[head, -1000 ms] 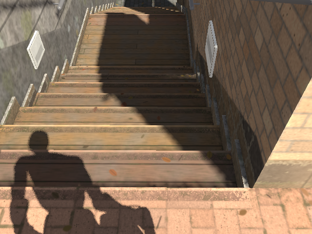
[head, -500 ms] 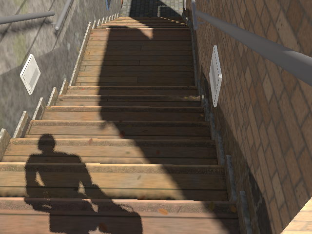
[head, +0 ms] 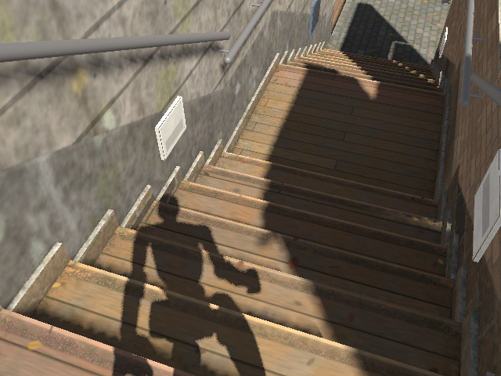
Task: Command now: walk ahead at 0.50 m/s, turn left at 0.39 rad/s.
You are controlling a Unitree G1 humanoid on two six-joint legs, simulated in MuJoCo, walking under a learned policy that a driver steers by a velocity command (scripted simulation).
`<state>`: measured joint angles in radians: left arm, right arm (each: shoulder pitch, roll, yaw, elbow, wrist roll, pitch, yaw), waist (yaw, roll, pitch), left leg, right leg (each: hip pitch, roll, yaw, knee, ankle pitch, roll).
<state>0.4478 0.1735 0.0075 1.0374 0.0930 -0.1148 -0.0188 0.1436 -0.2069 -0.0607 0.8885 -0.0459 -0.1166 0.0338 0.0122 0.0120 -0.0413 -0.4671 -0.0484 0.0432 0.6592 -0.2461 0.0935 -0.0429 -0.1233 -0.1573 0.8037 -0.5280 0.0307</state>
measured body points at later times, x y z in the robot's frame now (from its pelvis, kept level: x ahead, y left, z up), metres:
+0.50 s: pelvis +0.27 -0.01 -0.09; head +0.27 -0.01 +0.36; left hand +0.45 +0.20 -0.20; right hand +0.13 -0.17 -0.23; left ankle +0.07 +0.08 -0.71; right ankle +0.34 -0.10 -0.83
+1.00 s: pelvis +0.56 +0.00 -0.31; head +0.57 +0.02 +0.14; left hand +0.61 +0.22 -0.46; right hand +0.59 -0.27 -0.42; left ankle +0.65 +0.08 -1.03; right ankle +0.40 -0.10 -0.77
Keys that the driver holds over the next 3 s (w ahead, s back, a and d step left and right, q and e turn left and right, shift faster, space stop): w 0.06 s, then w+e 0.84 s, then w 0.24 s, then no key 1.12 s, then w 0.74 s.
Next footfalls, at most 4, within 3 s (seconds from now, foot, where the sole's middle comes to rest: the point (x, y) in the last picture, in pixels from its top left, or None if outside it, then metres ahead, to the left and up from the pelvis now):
0.52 right None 0.37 -0.10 -0.91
0.92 left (246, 362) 0.69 0.06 -1.07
1.54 right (348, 329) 0.88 -0.32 -1.23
1.88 left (288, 308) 0.97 -0.09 -1.23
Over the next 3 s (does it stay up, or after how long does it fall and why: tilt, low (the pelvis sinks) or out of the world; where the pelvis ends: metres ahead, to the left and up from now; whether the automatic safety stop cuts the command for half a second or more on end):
stays up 1.17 -0.26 -0.61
